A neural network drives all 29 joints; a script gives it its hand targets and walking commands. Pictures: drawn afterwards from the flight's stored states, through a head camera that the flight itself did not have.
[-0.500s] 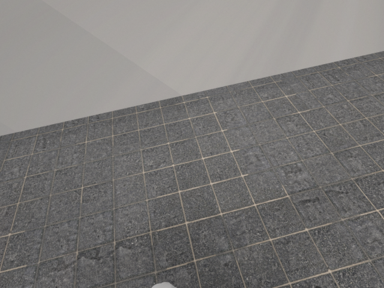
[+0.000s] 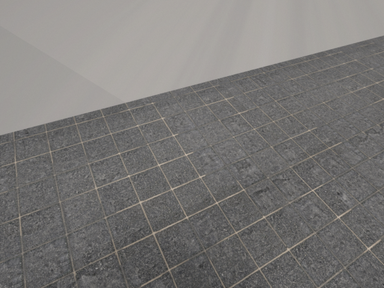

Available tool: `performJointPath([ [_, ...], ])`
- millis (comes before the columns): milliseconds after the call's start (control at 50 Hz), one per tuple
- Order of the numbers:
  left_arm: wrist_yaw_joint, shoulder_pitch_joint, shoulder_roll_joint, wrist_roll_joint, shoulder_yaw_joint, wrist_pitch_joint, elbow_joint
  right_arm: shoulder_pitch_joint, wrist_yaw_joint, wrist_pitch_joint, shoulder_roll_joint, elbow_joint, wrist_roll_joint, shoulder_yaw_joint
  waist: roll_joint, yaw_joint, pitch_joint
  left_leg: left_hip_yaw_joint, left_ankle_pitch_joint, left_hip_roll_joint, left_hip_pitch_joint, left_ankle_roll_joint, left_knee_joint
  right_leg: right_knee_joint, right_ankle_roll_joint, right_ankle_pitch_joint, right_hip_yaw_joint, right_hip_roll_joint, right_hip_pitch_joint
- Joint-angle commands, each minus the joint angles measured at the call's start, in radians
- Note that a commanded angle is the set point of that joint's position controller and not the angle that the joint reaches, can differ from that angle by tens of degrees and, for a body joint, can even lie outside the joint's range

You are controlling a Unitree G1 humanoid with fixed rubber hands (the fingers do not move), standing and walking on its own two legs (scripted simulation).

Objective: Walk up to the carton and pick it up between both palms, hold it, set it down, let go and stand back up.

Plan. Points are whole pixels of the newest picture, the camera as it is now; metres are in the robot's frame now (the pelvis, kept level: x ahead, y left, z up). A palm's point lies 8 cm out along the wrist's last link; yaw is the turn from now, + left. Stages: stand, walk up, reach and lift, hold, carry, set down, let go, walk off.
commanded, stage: walk up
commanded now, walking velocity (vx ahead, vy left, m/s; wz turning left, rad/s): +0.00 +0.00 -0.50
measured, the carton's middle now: out of the picture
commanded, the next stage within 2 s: none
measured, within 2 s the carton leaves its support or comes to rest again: neither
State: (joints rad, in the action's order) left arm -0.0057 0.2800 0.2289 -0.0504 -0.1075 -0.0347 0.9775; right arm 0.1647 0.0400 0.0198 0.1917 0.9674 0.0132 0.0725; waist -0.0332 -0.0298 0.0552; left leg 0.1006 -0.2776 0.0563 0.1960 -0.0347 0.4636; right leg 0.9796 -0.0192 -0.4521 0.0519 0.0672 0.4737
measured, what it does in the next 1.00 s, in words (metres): steps on the spot, turning right: right foot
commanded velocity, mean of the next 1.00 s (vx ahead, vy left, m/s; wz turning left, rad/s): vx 0.00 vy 0.00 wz -0.50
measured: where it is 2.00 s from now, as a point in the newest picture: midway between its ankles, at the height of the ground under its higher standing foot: outside the picture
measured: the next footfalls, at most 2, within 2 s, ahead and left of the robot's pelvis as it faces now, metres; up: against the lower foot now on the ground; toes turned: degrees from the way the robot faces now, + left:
right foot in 0.46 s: +0.01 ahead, -0.13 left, +0.00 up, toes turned -22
left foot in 1.30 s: +0.10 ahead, +0.07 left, +0.00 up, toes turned -38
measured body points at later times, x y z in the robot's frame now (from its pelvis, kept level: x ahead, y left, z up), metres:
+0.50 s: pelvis +0.00 -0.04 -0.02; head +0.03 -0.09 +0.43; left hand +0.17 +0.17 -0.14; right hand -0.06 -0.29 -0.19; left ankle -0.02 +0.08 -0.73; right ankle -0.02 -0.12 -0.75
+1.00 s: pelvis -0.01 -0.07 +0.00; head +0.01 -0.11 +0.45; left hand +0.11 +0.15 -0.13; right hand -0.04 -0.34 -0.15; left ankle +0.06 +0.09 -0.67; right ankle -0.02 -0.12 -0.75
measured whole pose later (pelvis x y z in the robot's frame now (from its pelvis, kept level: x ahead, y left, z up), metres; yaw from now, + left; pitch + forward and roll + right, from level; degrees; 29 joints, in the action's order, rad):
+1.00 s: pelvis -0.01 -0.07 +0.00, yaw -29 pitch +2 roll +2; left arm 0.01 0.31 0.20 -0.01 -0.03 0.01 0.96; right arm 0.14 0.03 0.07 0.25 0.89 0.01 0.04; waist 0.02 -0.04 0.06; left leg -0.03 -0.32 0.05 0.48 0.10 0.99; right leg 0.36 0.11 -0.14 0.09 0.12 0.23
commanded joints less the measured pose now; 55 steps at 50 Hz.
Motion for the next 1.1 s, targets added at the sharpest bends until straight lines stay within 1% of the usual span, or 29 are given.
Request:
performJointPath([
  [0,-0.022,0.071,0.038,0.006,-0.018,-0.010,-0.019,-0.064,0.008,-0.025,0.141,-0.068,-0.009,-0.004,0.142,-0.028,0.000,-0.095,0.277,0.214,-0.070,0.056,-0.193,0.199,-0.023,0.093,0.014,-0.031,0.102],
  [40,-0.015,0.040,0.035,0.019,-0.004,-0.016,-0.022,0.001,0.000,-0.035,0.155,-0.054,-0.004,-0.005,0.161,-0.004,-0.023,-0.063,0.392,0.212,-0.101,0.053,-0.177,0.223,-0.033,0.115,-0.020,-0.040,0.110],
  [80,-0.015,-0.016,0.043,0.024,0.000,-0.022,-0.039,0.069,-0.002,-0.043,0.144,-0.041,-0.010,-0.013,0.189,0.022,-0.013,-0.065,0.433,0.217,-0.092,0.047,-0.171,0.202,-0.041,0.137,-0.029,-0.063,0.100],
  [120,-0.017,-0.024,0.049,0.029,0.001,-0.031,-0.036,0.087,0.001,-0.051,0.153,-0.039,-0.022,-0.017,0.205,0.023,-0.015,-0.050,0.508,0.232,-0.134,0.025,-0.155,0.167,-0.048,0.148,-0.042,-0.080,0.106],
  [180,-0.016,-0.048,0.048,0.035,0.009,-0.035,-0.036,0.116,-0.001,-0.059,0.174,-0.038,-0.034,-0.009,0.207,0.037,-0.037,-0.029,0.602,0.263,-0.217,-0.044,-0.128,0.078,-0.054,0.111,-0.077,-0.104,0.104],
  [240,-0.020,-0.134,0.035,0.030,0.020,-0.033,-0.068,0.175,-0.003,-0.059,0.175,-0.018,-0.046,-0.005,0.180,0.072,-0.038,-0.039,0.644,0.304,-0.249,-0.111,-0.098,-0.036,-0.045,0.042,-0.097,-0.129,0.081],
  [280,-0.021,-0.164,0.028,0.033,0.027,-0.028,-0.085,0.174,-0.003,-0.054,0.193,-0.016,-0.052,0.004,0.163,0.077,-0.041,-0.029,0.632,0.329,-0.261,-0.142,-0.081,-0.129,-0.034,0.006,-0.112,-0.139,0.055],
  [340,-0.021,-0.152,0.034,0.035,0.031,-0.016,-0.097,0.148,-0.008,-0.044,0.219,-0.023,-0.051,0.020,0.174,0.063,-0.065,-0.002,0.604,0.347,-0.228,-0.148,-0.058,-0.261,-0.009,0.003,-0.139,-0.139,-0.050],
  [380,-0.022,-0.115,0.039,0.033,0.029,-0.007,-0.096,0.134,-0.013,-0.034,0.233,-0.025,-0.050,0.030,0.175,0.045,-0.078,0.013,0.550,0.351,-0.171,-0.134,-0.020,-0.357,0.008,0.048,-0.160,-0.126,-0.145],
  [400,-0.021,-0.073,0.042,0.032,0.025,0.001,-0.086,0.114,-0.016,-0.028,0.237,-0.031,-0.048,0.033,0.146,0.017,-0.091,0.032,0.487,0.341,-0.122,-0.112,0.034,-0.452,0.024,0.139,-0.162,-0.122,-0.222],
  [420,-0.018,-0.007,0.064,0.032,0.018,0.015,-0.065,0.092,-0.021,-0.021,0.235,-0.040,-0.043,0.033,0.079,-0.023,-0.113,0.061,0.379,0.307,-0.037,-0.075,0.135,-0.574,0.044,0.276,-0.149,-0.120,-0.348],
  [440,-0.010,0.034,0.149,0.030,-0.005,0.032,-0.050,0.101,-0.028,-0.016,0.185,-0.056,-0.037,0.019,-0.125,-0.043,-0.132,0.118,0.144,0.215,0.126,-0.013,0.364,-0.666,0.083,0.421,0.048,-0.251,-0.482],
  [460,0.001,0.026,0.231,0.035,-0.010,0.048,-0.057,0.101,-0.032,-0.009,0.110,-0.083,-0.036,0.002,-0.320,-0.030,-0.110,0.114,-0.336,0.060,0.374,0.064,0.523,-0.667,0.152,0.787,0.349,-0.475,-0.554],
  [480,0.009,0.070,0.240,0.034,-0.023,0.045,-0.045,0.069,-0.021,0.003,0.107,-0.094,-0.031,0.013,-0.284,-0.063,-0.085,-0.002,-0.372,0.087,0.364,0.084,0.566,-0.671,0.247,0.802,0.371,-0.535,-0.452],
  [500,0.015,0.061,0.218,0.034,-0.022,0.046,-0.056,0.032,-0.018,0.009,0.137,-0.114,-0.016,0.007,-0.303,-0.071,-0.046,-0.036,-0.360,0.094,0.325,0.097,0.611,-0.697,0.288,0.748,0.382,-0.514,-0.350],
  [520,0.020,0.006,0.183,0.038,-0.008,0.048,-0.069,0.009,-0.023,0.014,0.163,-0.106,-0.017,0.004,-0.175,-0.044,0.002,-0.078,-0.277,0.091,0.338,0.096,0.634,-0.711,0.253,0.727,0.294,-0.438,-0.331],
  [540,0.027,-0.042,0.159,0.036,0.008,0.046,-0.084,0.035,-0.033,0.015,0.164,-0.088,-0.021,0.006,-0.078,-0.005,0.003,-0.090,-0.194,0.087,0.368,0.091,0.631,-0.695,0.201,0.744,0.201,-0.373,-0.366],
  [560,0.032,-0.089,0.163,0.038,0.013,0.045,-0.103,0.103,-0.040,0.013,0.150,-0.058,-0.026,0.008,-0.018,0.038,-0.035,-0.083,-0.116,0.075,0.387,0.090,0.634,-0.670,0.147,0.827,0.117,-0.324,-0.422],
  [580,0.031,-0.090,0.163,0.042,0.013,0.047,-0.105,0.135,-0.041,0.013,0.135,-0.046,-0.031,0.016,0.003,0.053,-0.074,-0.073,-0.064,0.066,0.388,0.094,0.655,-0.648,0.118,0.892,0.086,-0.306,-0.452],
  [600,0.025,-0.079,0.159,0.046,0.014,0.051,-0.102,0.136,-0.038,0.014,0.131,-0.048,-0.035,0.019,0.029,0.056,-0.106,-0.066,-0.024,0.056,0.366,0.099,0.671,-0.641,0.104,0.886,0.072,-0.285,-0.454],
  [640,0.018,-0.013,0.145,0.057,0.018,0.061,-0.087,0.077,-0.034,0.022,0.120,-0.080,-0.035,0.013,-0.002,0.024,-0.135,-0.067,0.033,0.053,0.335,0.114,0.700,-0.639,0.059,0.908,0.099,-0.259,-0.435],
  [680,0.021,0.008,0.148,0.061,0.025,0.065,-0.078,0.064,-0.035,0.034,0.105,-0.097,-0.025,0.007,-0.059,0.023,-0.125,-0.080,0.079,0.051,0.341,0.127,0.719,-0.651,0.029,0.891,0.111,-0.242,-0.410],
  [720,0.023,-0.007,0.167,0.059,0.028,0.063,-0.080,0.083,-0.032,0.045,0.119,-0.095,-0.018,0.003,-0.117,0.037,-0.102,-0.094,0.102,0.051,0.371,0.134,0.717,-0.664,0.032,0.804,0.118,-0.235,-0.408],
  [780,0.023,0.035,0.152,0.056,0.039,0.061,-0.069,0.031,-0.024,0.050,0.149,-0.119,-0.014,0.000,-0.152,0.014,-0.043,-0.122,0.084,0.053,0.401,0.141,0.685,-0.692,0.042,0.686,0.208,-0.234,-0.377],
  [840,0.027,0.088,0.153,0.047,0.038,0.062,-0.051,-0.013,-0.016,0.043,0.166,-0.141,-0.009,-0.004,-0.116,-0.005,-0.032,-0.147,0.027,0.045,0.442,0.140,0.630,-0.692,0.080,0.666,0.301,-0.259,-0.425],
  [900,0.023,0.119,0.165,0.037,0.027,0.061,-0.051,-0.018,-0.005,0.035,0.164,-0.142,-0.007,-0.004,-0.051,-0.009,-0.071,-0.165,-0.044,0.036,0.463,0.135,0.559,-0.673,0.141,0.652,0.368,-0.290,-0.502],
  [940,0.020,0.134,0.171,0.033,0.020,0.059,-0.054,-0.045,-0.001,0.028,0.158,-0.154,-0.005,-0.005,-0.034,-0.020,-0.090,-0.171,-0.082,0.026,0.438,0.133,0.514,-0.669,0.174,0.611,0.401,-0.295,-0.488],
  [1020,0.020,0.097,0.198,0.032,0.009,0.049,-0.073,-0.047,0.001,0.018,0.149,-0.159,-0.028,-0.001,-0.048,-0.006,-0.129,-0.165,-0.124,0.005,0.358,0.118,0.445,-0.675,0.225,0.503,0.419,-0.295,-0.432],
  [1080,0.018,0.088,0.183,0.024,0.008,0.036,-0.074,-0.088,0.001,0.011,0.136,-0.170,-0.022,-0.002,-0.064,-0.018,-0.093,-0.154,-0.132,-0.022,0.277,0.109,0.395,-0.678,0.227,0.470,0.434,-0.260,-0.319],
])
